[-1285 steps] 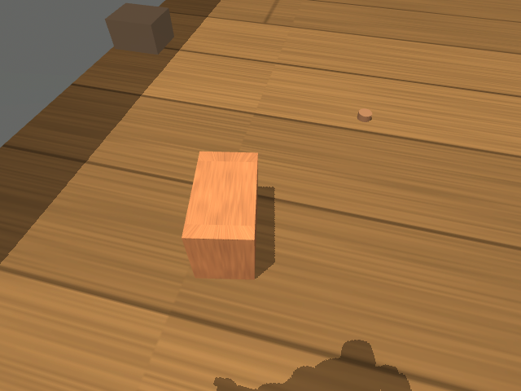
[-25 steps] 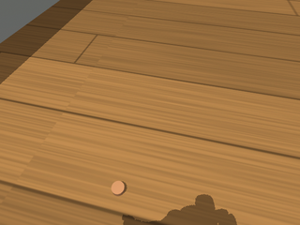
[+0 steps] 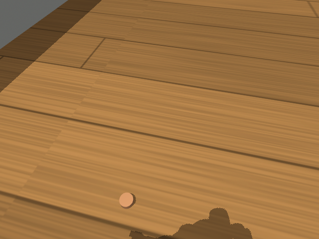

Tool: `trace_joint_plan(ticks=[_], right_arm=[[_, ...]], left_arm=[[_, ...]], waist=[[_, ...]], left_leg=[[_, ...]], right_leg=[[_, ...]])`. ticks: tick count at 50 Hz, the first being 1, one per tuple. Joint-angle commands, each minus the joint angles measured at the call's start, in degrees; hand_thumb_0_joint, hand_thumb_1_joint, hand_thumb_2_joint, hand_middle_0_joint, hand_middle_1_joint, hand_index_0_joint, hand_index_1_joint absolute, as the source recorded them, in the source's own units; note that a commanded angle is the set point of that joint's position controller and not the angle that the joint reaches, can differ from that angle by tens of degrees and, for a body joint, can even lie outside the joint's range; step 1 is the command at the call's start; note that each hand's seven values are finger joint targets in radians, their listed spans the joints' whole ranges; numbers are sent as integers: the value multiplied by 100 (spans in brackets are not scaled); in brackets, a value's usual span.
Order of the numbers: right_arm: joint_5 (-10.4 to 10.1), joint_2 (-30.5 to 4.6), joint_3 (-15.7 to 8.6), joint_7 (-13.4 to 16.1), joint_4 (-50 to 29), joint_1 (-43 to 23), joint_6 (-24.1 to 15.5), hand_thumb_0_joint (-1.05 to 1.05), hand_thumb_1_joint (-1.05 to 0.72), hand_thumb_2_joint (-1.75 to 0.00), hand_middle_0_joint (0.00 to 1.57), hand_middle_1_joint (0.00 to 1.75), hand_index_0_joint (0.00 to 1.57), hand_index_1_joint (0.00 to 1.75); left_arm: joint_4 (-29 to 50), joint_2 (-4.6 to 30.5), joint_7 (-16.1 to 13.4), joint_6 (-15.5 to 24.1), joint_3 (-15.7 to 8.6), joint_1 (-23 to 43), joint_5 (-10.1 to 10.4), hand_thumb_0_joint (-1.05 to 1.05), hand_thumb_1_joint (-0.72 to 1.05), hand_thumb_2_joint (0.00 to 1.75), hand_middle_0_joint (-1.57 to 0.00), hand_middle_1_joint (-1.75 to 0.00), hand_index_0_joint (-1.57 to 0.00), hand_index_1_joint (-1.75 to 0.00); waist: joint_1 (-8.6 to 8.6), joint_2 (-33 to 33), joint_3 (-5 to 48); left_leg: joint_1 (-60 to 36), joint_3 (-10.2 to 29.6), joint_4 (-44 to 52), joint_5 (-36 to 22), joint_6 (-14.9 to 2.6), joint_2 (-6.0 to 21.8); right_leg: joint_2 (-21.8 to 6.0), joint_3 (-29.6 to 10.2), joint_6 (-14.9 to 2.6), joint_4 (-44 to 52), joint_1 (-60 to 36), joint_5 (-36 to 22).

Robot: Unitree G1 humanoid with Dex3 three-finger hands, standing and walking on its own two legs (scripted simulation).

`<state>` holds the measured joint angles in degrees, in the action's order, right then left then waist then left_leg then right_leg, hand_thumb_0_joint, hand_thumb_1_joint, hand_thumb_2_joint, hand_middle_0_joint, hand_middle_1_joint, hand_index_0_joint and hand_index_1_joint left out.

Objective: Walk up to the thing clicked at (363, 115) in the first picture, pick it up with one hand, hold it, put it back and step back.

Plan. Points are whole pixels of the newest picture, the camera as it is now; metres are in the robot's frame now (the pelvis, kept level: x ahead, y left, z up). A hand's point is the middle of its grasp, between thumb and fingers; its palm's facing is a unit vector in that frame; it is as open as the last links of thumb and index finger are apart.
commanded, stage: stand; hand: left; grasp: from above
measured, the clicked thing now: (126, 200) +0.44 +0.20 -0.76
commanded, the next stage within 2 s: rise first in 0.58 s
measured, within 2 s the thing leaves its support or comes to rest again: neither
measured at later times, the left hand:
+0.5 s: hand out of the picture +0.08 +0.25 -0.16, palm faces -0.04 -0.94 -0.34, open 7.4 cm
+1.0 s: hand out of the picture +0.15 +0.26 -0.18, palm faces -0.07 -0.93 -0.37, open 10.3 cm
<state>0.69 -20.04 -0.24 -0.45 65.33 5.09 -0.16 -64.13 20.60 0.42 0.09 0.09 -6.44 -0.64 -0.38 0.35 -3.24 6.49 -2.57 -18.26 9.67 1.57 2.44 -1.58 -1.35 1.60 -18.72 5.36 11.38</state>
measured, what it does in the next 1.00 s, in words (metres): stands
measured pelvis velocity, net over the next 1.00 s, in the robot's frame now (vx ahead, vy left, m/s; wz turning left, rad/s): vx -0.01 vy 0.00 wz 0.02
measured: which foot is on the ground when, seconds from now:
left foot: down 0.00-1.00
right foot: down 0.00-1.00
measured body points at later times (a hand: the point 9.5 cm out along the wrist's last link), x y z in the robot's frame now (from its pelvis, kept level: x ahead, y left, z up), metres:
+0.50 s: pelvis +0.00 +0.00 +0.00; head +0.02 +0.01 +0.45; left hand +0.08 +0.30 -0.14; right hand +0.08 -0.30 -0.13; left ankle +0.00 +0.14 -0.75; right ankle -0.01 -0.14 -0.75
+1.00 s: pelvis -0.01 +0.00 -0.03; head +0.05 +0.02 +0.42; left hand +0.15 +0.30 -0.15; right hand +0.09 -0.26 -0.15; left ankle +0.00 +0.14 -0.75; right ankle -0.01 -0.14 -0.75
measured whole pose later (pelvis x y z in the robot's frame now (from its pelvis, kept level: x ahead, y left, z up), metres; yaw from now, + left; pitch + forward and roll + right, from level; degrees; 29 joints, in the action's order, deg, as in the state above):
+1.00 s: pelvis -0.01 +0.00 -0.03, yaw +1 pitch +8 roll +0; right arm -1.1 -13.6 -1.9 0.8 43.5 13.7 -1.6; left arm -54.8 19.1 1.8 -1.4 -7.9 1.1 -9.9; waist -1.6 0.8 0.1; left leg 28.1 -0.8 -37.9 17.3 1.2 2.4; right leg -1.8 -0.4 1.8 -37.2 25.8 19.0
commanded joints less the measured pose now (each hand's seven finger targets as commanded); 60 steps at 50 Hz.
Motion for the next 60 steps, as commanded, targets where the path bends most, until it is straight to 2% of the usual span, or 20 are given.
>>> trace_joint_plan(ticks=[1,10,17,28,33,34,35,36,37,38,39,40,42,45,46,48,51,53,57,60], right_arm=[[-19,-1235,-255,56,-341,-258,-132,0,-90,-90,20,30,20,30],[-17,-1228,-260,51,-350,-229,-112,0,-90,-90,20,30,20,30],[-19,-1230,-259,52,-353,-178,-115,0,-90,-90,20,30,20,30],[-16,-1204,-243,60,-368,-154,-118,0,-90,-90,20,30,20,30],[-23,-1224,-247,63,-376,-155,-129,0,-90,-90,20,30,20,30],[-15,-1189,-242,62,-380,-120,-128,0,-94,-92,20,30,20,30],[-381,-242,-15,163,-1983,122,-406,0,-99,-93,20,30,20,30],[-389,-417,-60,217,-1699,369,-411,0,-95,-92,20,30,20,30],[-369,-574,-130,255,-1591,560,-351,0,-96,-92,20,30,20,30],[-351,-596,-230,238,-1742,597,-302,0,-93,-91,20,30,20,30],[-308,-595,-321,261,-1882,673,-323,0,-92,-91,20,30,20,30],[-271,-584,-400,287,-1962,789,-364,0,-90,-90,20,30,20,30],[-157,-548,-517,235,-2125,986,-388,0,-91,-90,20,30,20,30],[-174,-472,-584,196,-2636,860,-386,0,-90,-90,20,30,20,30],[-182,-435,-574,192,-2752,842,-369,0,-89,-90,20,30,20,30],[-216,-411,-549,173,-2977,734,-359,0,-88,-90,20,30,20,30],[-211,-391,-571,147,-3231,646,-405,0,-87,-89,20,30,20,30],[-195,-348,-552,106,-3336,698,-482,0,-87,-89,20,30,20,30],[-150,-293,-576,112,-3500,758,-648,0,-86,-89,20,30,20,30],[-136,-243,-565,149,-3633,772,-743,0,-87,-90,20,30,20,30]], left_arm=[[346,1215,-89,156,-221,173,1,0,90,90,-20,-30,-20,-30],[341,1225,-95,155,-227,166,-2,0,90,90,-20,-30,-20,-30],[356,1217,-95,173,-211,137,0,0,90,90,-20,-30,-20,-30],[353,1225,-99,156,-222,156,3,0,90,90,-20,-30,-20,-30],[351,1191,-91,165,-211,101,9,0,90,90,-20,-30,-20,-30],[357,1230,-96,160,-221,192,7,0,82,98,-12,-38,-12,-38],[2368,247,-170,688,-279,2202,218,0,74,96,-20,-46,-20,-46],[1848,551,-198,638,-408,2730,195,0,66,98,-26,-49,-20,-54],[716,1004,-230,378,-735,1650,65,0,58,99,-22,-57,-17,-62],[471,992,-139,307,-807,1269,4,0,50,94,-22,-64,-19,-67],[675,1063,-61,308,-801,1487,-146,0,42,91,-21,-70,-19,-72],[857,1330,-12,352,-1018,1635,-249,0,34,91,-20,-76,-19,-77],[274,1100,171,241,-1080,583,-627,0,18,88,-17,-88,-18,-87],[1032,1198,177,128,-1213,441,-916,0,-6,90,-16,-94,-17,-93],[1316,1097,120,43,-1168,494,-942,0,-14,89,-16,-94,-17,-94],[1289,766,29,-207,-982,381,-1042,0,-30,92,-15,-97,-15,-97],[1765,888,-97,-433,-1035,631,-1094,0,-45,94,-13,-99,-12,-100],[1904,644,-102,-508,-930,498,-1116,0,-47,94,-15,-97,-13,-98],[2635,754,-123,-396,-1081,436,-1231,0,-47,94,-15,-95,-13,-97],[3114,716,-155,-375,-1080,75,-1445,0,-48,95,-17,-94,-14,-96]], waist=[[19,-39,525],[4,-20,425],[-6,-62,576],[6,-37,421],[26,-50,501],[-14,-61,496],[-628,-211,79],[-450,20,322],[-341,117,256],[-175,128,245],[-207,120,657],[-132,88,1075],[-5,2,1530],[264,-357,1956],[269,-507,2019],[111,-288,1546],[32,-174,1513],[-29,-66,1360],[-52,-194,1754],[-94,-329,2089]], left_leg=[[-371,483,199,-816,-213,601],[-260,482,227,-565,-213,558],[-367,470,132,-888,-232,589],[-218,503,229,-750,-209,563],[-319,488,168,-960,-221,569],[-278,489,193,-958,-208,569],[605,-117,-280,-117,-206,-227],[554,-86,-354,-2,-220,-216],[711,-69,-452,93,-227,-261],[925,-98,-641,-3,-220,-231],[893,-81,-796,-128,-234,-248],[845,-39,-940,-356,-220,-246],[1141,0,-1447,-776,-188,-318],[1194,11,-1573,-892,-126,-363],[1199,23,-1576,-835,-95,-349],[1499,88,-1644,-576,-92,-284],[1893,118,-1966,-162,-103,-232],[2206,144,-2166,231,-121,-211],[2580,186,-2789,315,-131,-178],[2711,212,-3133,268,-125,-150]], right_leg=[[-578,-321,-229,314,218,-831],[-579,-326,-224,373,223,-715],[-623,-349,-240,331,124,-1030],[-589,-294,-224,328,153,-824],[-601,-299,-219,306,137,-1033],[-600,-282,-237,275,84,-993],[139,186,-160,-74,1333,-563],[125,247,-150,-114,1033,-363],[152,308,-187,-181,1130,-166],[171,317,-199,-358,1219,-183],[160,306,-206,-527,1266,-293],[144,285,-199,-720,1198,-557],[134,302,-217,-1203,1274,-916],[153,325,-245,-1449,1223,-869],[164,325,-255,-1476,1342,-744],[209,401,-255,-1524,1726,-429],[230,414,-242,-1805,2199,5],[239,428,-234,-2005,2508,368],[215,389,-225,-2669,3041,442],[207,356,-233,-3040,3339,392]])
